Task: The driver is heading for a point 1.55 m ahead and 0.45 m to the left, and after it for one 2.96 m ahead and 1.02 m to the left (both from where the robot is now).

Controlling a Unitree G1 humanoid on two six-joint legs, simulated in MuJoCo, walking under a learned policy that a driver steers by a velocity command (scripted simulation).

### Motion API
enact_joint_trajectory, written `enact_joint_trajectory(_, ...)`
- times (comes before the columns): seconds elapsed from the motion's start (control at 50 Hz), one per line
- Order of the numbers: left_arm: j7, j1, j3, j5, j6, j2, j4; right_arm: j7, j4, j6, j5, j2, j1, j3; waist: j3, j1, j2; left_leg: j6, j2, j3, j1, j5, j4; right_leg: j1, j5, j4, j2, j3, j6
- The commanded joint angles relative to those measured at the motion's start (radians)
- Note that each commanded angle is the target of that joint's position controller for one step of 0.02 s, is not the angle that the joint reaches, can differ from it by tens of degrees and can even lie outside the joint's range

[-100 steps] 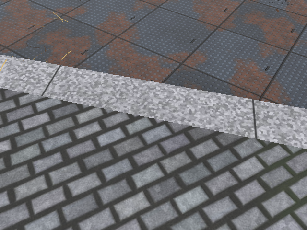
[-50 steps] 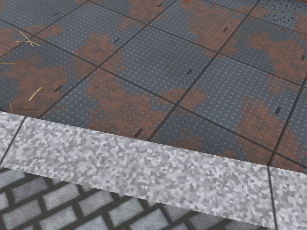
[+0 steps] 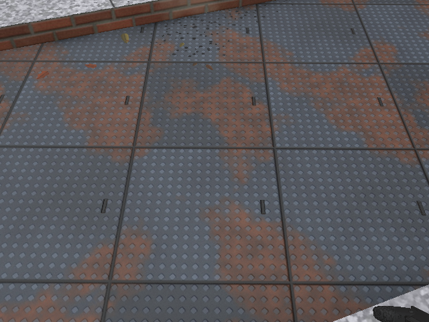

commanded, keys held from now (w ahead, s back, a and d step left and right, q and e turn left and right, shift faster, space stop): w+e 0.20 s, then w+q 0.80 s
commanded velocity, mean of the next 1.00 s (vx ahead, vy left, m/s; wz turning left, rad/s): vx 0.50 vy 0.00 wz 0.08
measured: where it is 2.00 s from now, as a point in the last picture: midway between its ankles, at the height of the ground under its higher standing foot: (188, 210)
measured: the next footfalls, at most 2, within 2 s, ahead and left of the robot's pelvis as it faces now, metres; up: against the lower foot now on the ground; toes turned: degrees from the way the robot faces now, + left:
right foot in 0.44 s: +0.34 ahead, -0.19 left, +0.00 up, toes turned -10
left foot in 1.08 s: +0.66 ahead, +0.13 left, -0.14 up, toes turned +16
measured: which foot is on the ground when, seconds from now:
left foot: down 0.00-0.46, up 0.48-1.00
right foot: up 0.00-0.42, down 0.44-1.00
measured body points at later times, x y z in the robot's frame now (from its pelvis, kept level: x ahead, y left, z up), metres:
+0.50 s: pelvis +0.23 -0.06 +0.00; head +0.27 -0.08 +0.45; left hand +0.49 +0.14 -0.07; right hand +0.19 -0.35 -0.14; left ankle +0.10 +0.11 -0.67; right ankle +0.30 -0.18 -0.72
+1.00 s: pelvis +0.48 -0.04 -0.06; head +0.50 -0.02 +0.39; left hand +0.44 +0.24 -0.18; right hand +0.72 -0.24 -0.15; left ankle +0.62 +0.13 -0.76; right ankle +0.30 -0.19 -0.72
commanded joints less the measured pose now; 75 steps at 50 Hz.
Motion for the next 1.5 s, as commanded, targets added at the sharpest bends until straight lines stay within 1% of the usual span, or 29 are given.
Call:
enact_joint_trajectory(0.02, -0.001, -0.042, 0.031, 0.006, -0.008, 0.145, -0.105, -0.007, -0.016, 0.021, -0.002, -0.113, 0.153, -0.033, -0.047, -0.098, 0.096, 0.171, 0.365, -0.467, 0.437, -0.201, -0.28, -0.476, 0.108, 0.263, -0.122, -0.018, 0.02)
enact_joint_trajectory(0.08, -0.008, -0.029, 0.032, 0.0, 0.012, 0.094, -0.116, -0.003, 0.006, 0.015, -0.009, -0.089, 0.104, -0.027, 0.003, -0.045, 0.149, 0.154, 0.291, -0.261, 0.271, -0.052, -0.35, -0.376, 0.176, 0.154, -0.192, -0.036, 0.012)
enact_joint_trajectory(0.24, -0.02, -0.196, 0.005, 0.013, 0.004, 0.046, -0.173, -0.01, 0.084, 0.01, 0.007, -0.163, 0.17, -0.044, 0.028, -0.087, 0.078, 0.167, 0.272, -0.007, 0.331, 0.197, -0.406, -0.408, 0.472, -0.231, -0.205, -0.065, 0.011)
enact_joint_trajectory(0.32, -0.049, -0.367, -0.01, 0.016, -0.029, 0.029, -0.227, -0.014, 0.138, 0.04, 0.029, -0.202, 0.254, -0.039, 0.071, -0.137, 0.074, 0.179, 0.268, -0.005, 0.373, 0.216, -0.381, -0.347, 0.481, -0.432, -0.168, -0.173, 0.011)
enact_joint_trajectory(0.38, -0.063, -0.365, 0.0, 0.004, -0.045, 0.065, -0.237, -0.01, 0.157, 0.062, 0.035, -0.232, 0.265, -0.042, 0.061, -0.102, 0.114, 0.183, 0.322, -0.058, 0.447, 0.296, -0.306, -0.304, 0.357, -0.478, -0.143, -0.172, -0.007)
enact_joint_trajectory(0.44, -0.049, -0.027, 0.059, 0.026, -0.05, 0.172, -0.138, -0.017, 0.157, 0.06, 0.032, -0.194, 0.233, -0.021, -0.151, 0.085, 0.095, 0.091, 0.213, 0.025, 0.256, 0.433, 0.094, 0.286, 0.469, -0.546, -0.133, -0.165, -0.071)
enact_joint_trajectory(0.46, -0.034, 0.082, 0.078, 0.047, -0.046, 0.27, -0.134, -0.011, 0.125, 0.046, 0.003, -0.095, 0.301, 0.01, -0.308, 0.082, -0.123, 0.018, 0.089, 0.055, -0.094, -0.034, 0.484, 0.655, 0.464, -0.543, -0.405, 0.18, -0.193)
enact_joint_trajectory(0.48, -0.044, 0.083, 0.061, 0.038, -0.047, 0.236, -0.134, -0.007, 0.121, 0.031, 0.027, -0.096, 0.34, 0.013, -0.398, 0.064, -0.265, 0.015, 0.025, -0.077, -0.252, -0.432, 0.671, 0.67, 0.423, -0.668, -0.491, 0.43, -0.271)
enact_joint_trajectory(0.5, -0.052, 0.046, 0.039, 0.03, -0.047, 0.161, -0.13, -0.004, 0.118, 0.032, 0.061, -0.186, 0.301, -0.019, -0.275, 0.062, -0.168, 0.021, 0.076, -0.121, -0.315, -0.384, 0.741, 0.565, 0.409, -0.688, -0.463, 0.313, -0.243)
enact_joint_trajectory(0.52, -0.056, -0.01, 0.028, 0.024, -0.05, 0.13, -0.131, -0.006, 0.105, 0.039, 0.065, -0.188, 0.26, -0.023, -0.176, 0.037, -0.134, 0.02, 0.112, -0.099, -0.321, -0.324, 0.738, 0.443, 0.44, -0.711, -0.433, 0.19, -0.223)
enact_joint_trajectory(0.56, -0.061, -0.12, 0.013, 0.021, -0.062, 0.067, -0.121, -0.019, 0.109, 0.076, 0.037, -0.156, 0.252, -0.032, -0.071, -0.027, -0.088, 0.001, 0.173, -0.106, -0.227, -0.23, 0.642, 0.224, 0.435, -0.798, -0.376, 0.032, -0.192)
enact_joint_trajectory(0.6, -0.06, -0.163, 0.019, 0.03, -0.079, 0.066, -0.098, -0.021, 0.113, 0.102, 0.037, -0.108, 0.289, -0.025, -0.039, -0.067, -0.053, -0.01, 0.186, -0.116, -0.165, -0.155, 0.617, 0.124, 0.432, -0.864, -0.376, -0.012, -0.201)
enact_joint_trajectory(0.66, -0.055, -0.158, 0.033, 0.046, -0.114, 0.102, -0.067, -0.022, 0.088, 0.113, 0.031, -0.128, 0.247, -0.044, 0.001, -0.071, 0.003, -0.012, 0.167, -0.16, -0.237, 0.048, 0.525, 0.142, 0.493, -0.874, -0.364, -0.111, -0.185)
enact_joint_trajectory(0.7, -0.022, -0.149, 0.036, 0.032, -0.121, 0.1, -0.039, -0.018, 0.069, 0.106, 0.034, -0.117, 0.198, -0.05, 0.046, -0.074, -0.042, -0.006, 0.157, -0.189, -0.286, 0.199, 0.391, 0.164, 0.459, -0.884, -0.344, -0.188, -0.136)
enact_joint_trajectory(0.78, 0.018, -0.091, 0.036, 0.037, -0.104, 0.099, -0.009, 0.004, 0.034, 0.107, 0.007, -0.087, 0.111, -0.043, 0.051, -0.041, -0.017, -0.008, 0.136, -0.146, -0.265, 0.425, 0.266, 0.145, 0.383, -0.775, -0.359, -0.277, -0.121)
enact_joint_trajectory(1.0, 0.027, 0.035, 0.044, 0.008, -0.039, 0.128, 0.022, 0.07, -0.034, 0.13, 0.028, -0.044, -0.137, -0.013, 0.151, 0.097, -0.001, 0.024, 0.113, 0.011, -0.21, 0.424, -0.019, 0.183, 0.345, -0.37, -0.448, -0.366, -0.001)
enact_joint_trajectory(1.06, -0.002, 0.004, 0.048, -0.009, -0.034, 0.178, 0.041, 0.03, 0.103, 0.126, 0.023, -0.164, 0.243, -0.084, -0.053, -0.109, 0.002, 0.092, 0.01, 0.111, 0.345, 0.43, -0.084, 0.074, 0.723, 0.117, -0.39, -0.414, 0.045)
enact_joint_trajectory(1.08, -0.009, -0.007, 0.043, -0.02, -0.056, 0.145, 0.052, 0.014, 0.143, 0.129, 0.003, -0.237, 0.349, -0.107, -0.077, -0.198, 0.135, 0.177, 0.06, 0.032, 0.65, 0.605, -0.133, -0.194, 0.255, 0.518, -0.27, -0.408, 0.105)
enact_joint_trajectory(1.1, -0.012, 0.091, 0.011, 0.029, -0.083, 0.033, 0.026, 0.01, 0.141, 0.104, -0.023, -0.348, 0.348, -0.096, -0.188, -0.102, 0.341, 0.268, 0.215, -0.177, 0.969, 1.193, 0.248, -0.591, -0.441, 0.937, -0.196, -0.294, 0.144)
enact_joint_trajectory(1.12, -0.021, 0.093, -0.003, 0.016, -0.112, 0.091, -0.022, 0.023, 0.115, 0.09, 0.009, -0.334, 0.433, -0.086, -0.508, -0.152, 0.27, 0.437, 0.338, -0.428, 1.098, 1.065, 0.217, -0.617, -0.365, 0.949, -0.181, -0.109, 0.151)
enact_joint_trajectory(1.14, -0.022, -0.027, -0.008, -0.025, -0.133, 0.092, -0.092, 0.012, 0.139, 0.101, 0.008, -0.33, 0.543, -0.092, -0.534, -0.198, 0.222, 0.474, 0.396, -0.615, 1.079, 0.474, -0.046, -0.707, -0.258, 0.865, -0.156, -0.074, 0.137)
enact_joint_trajectory(1.16, -0.011, -0.12, -0.016, -0.05, -0.137, 0.084, -0.106, -0.005, 0.144, 0.106, 0.018, -0.302, 0.469, -0.083, -0.395, -0.152, 0.147, 0.41, 0.383, -0.707, 0.935, -0.05, -0.181, -0.797, -0.107, 0.724, -0.193, -0.089, 0.106)
enact_joint_trajectory(1.2, 0.018, -0.112, 0.002, -0.006, -0.118, 0.153, -0.063, -0.007, 0.016, 0.073, 0.002, -0.178, 0.151, -0.031, -0.196, -0.047, -0.031, 0.363, 0.393, -0.696, 0.492, 0.007, -0.21, -0.642, 0.136, 0.494, -0.238, -0.028, 0.073)
enact_joint_trajectory(1.24, 0.018, -0.097, 0.011, 0.043, -0.086, 0.126, -0.058, -0.016, -0.004, 0.065, 0.003, -0.174, 0.024, -0.029, -0.027, 0.034, 0.025, 0.33, 0.298, -0.498, 0.111, 0.19, -0.237, -0.428, 0.142, 0.174, -0.268, -0.043, 0.126)
enact_joint_trajectory(1.3, -0.003, -0.19, -0.013, 0.052, -0.097, 0.054, -0.08, -0.047, -0.002, 0.065, 0.007, -0.192, 0.056, -0.041, -0.045, -0.009, 0.096, 0.26, 0.137, -0.26, -0.043, 0.318, -0.245, -0.148, 0.396, -0.245, -0.187, -0.128, 0.142)
enact_joint_trajectory(1.38, -0.024, -0.282, -0.006, 0.024, -0.09, 0.082, -0.105, -0.048, 0.033, 0.085, 0.035, -0.17, 0.185, -0.043, -0.054, -0.068, 0.105, 0.21, 0.157, -0.327, 0.126, 0.106, -0.189, -0.128, 0.468, -0.456, -0.112, -0.123, 0.108)
enact_joint_trajectory(1.46, -0.024, -0.115, 0.033, 0.035, -0.104, 0.143, -0.073, -0.045, 0.021, 0.091, 0.023, -0.1, 0.186, -0.022, -0.083, 0.042, 0.101, 0.115, 0.082, -0.344, 0.078, -0.036, 0.044, 0.162, 0.403, -0.535, -0.141, -0.091, 0.021)
enact_joint_trajectory(1.48, -0.018, 0.018, 0.049, 0.041, -0.103, 0.204, -0.06, -0.04, 0.006, 0.087, 0.004, -0.025, 0.227, 0.0, -0.188, 0.069, -0.074, 0.061, -0.019, -0.229, -0.048, -0.24, 0.357, 0.383, 0.327, -0.574, -0.317, 0.11, -0.036)
enact_joint_trajectory(1.5, -0.029, 0.086, 0.065, 0.057, -0.096, 0.274, -0.03, -0.036, -0.032, 0.073, 0.043, -0.019, 0.318, 0.005, -0.247, 0.015, -0.391, 0.034, -0.076, -0.167, -0.323, -0.467, 0.655, 0.528, -0.019, -0.762, -0.517, 0.642, -0.186)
